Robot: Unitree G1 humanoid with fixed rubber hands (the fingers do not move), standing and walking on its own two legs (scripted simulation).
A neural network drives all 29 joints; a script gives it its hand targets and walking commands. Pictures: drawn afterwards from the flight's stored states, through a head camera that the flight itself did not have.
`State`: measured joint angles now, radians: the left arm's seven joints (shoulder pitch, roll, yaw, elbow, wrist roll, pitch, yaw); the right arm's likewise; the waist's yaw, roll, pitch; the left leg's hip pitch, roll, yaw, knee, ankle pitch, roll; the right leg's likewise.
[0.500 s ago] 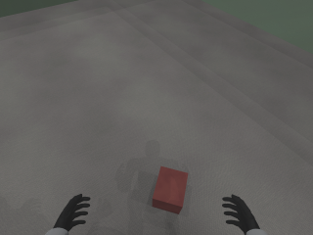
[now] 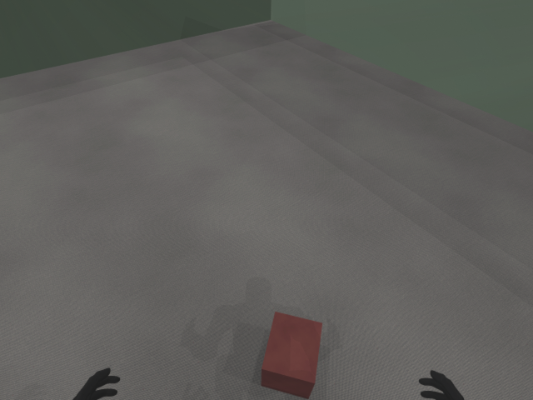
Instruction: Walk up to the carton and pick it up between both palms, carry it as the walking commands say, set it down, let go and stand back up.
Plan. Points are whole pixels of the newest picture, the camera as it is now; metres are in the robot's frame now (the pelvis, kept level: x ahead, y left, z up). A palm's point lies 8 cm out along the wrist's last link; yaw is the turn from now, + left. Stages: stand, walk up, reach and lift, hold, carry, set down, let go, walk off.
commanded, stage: stand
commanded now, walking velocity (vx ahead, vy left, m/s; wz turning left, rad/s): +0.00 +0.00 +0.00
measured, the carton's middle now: (291, 354) +0.44 -0.08 -0.68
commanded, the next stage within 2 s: none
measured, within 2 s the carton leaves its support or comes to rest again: neither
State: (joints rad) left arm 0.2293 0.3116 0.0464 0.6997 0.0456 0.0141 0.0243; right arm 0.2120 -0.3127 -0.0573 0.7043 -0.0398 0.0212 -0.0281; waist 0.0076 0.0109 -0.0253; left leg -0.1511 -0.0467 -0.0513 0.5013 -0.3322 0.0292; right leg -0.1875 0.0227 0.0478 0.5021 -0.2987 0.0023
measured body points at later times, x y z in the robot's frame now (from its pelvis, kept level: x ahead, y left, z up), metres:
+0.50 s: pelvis -0.02 -0.01 +0.00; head -0.04 -0.02 +0.45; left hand +0.09 +0.29 -0.10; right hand +0.09 -0.30 -0.11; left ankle -0.04 +0.10 -0.74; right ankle -0.02 -0.12 -0.74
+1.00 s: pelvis -0.02 -0.02 +0.01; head -0.04 -0.02 +0.46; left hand +0.08 +0.29 -0.10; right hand +0.06 -0.32 -0.11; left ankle -0.04 +0.10 -0.74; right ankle -0.02 -0.12 -0.74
